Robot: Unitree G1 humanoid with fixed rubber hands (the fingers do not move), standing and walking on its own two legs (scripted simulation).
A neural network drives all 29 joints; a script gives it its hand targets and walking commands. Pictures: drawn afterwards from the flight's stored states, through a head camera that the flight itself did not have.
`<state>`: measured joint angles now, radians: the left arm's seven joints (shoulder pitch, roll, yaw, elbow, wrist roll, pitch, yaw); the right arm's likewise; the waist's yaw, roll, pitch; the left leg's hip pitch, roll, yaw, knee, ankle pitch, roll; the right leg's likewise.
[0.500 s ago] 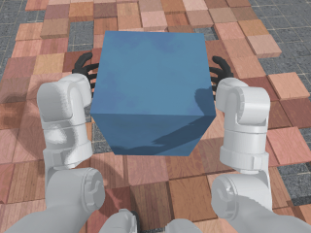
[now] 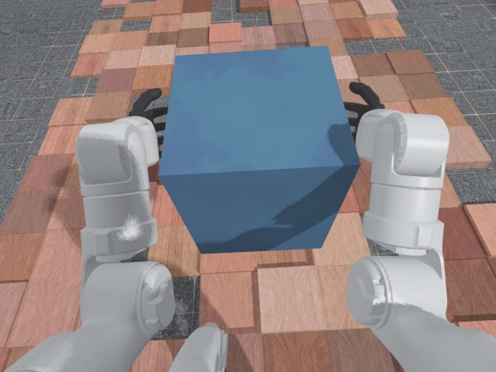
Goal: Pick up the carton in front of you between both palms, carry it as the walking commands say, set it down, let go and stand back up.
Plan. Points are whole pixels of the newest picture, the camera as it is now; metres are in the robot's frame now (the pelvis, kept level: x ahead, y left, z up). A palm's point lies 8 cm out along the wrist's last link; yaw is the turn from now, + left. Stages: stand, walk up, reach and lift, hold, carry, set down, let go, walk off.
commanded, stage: carry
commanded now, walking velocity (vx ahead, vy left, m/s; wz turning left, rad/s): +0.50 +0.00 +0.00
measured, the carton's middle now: (256, 162) +0.41 +0.01 +0.09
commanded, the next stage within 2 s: none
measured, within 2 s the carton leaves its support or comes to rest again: neither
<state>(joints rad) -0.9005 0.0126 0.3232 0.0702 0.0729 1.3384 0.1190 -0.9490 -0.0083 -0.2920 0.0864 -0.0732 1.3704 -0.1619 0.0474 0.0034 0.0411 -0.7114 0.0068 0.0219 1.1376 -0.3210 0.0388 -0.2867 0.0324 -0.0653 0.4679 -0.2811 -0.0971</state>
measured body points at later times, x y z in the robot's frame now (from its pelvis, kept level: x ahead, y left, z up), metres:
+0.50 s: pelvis +0.35 -0.01 +0.01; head +0.39 -0.01 +0.46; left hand +0.77 +0.10 +0.18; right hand +0.73 -0.20 +0.17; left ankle +0.26 +0.07 -0.72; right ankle +0.48 -0.12 -0.70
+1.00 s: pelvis +0.67 -0.01 -0.03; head +0.71 +0.00 +0.42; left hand +1.05 +0.19 +0.11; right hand +1.08 -0.11 +0.12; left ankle +0.77 +0.07 -0.74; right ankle +0.54 -0.11 -0.67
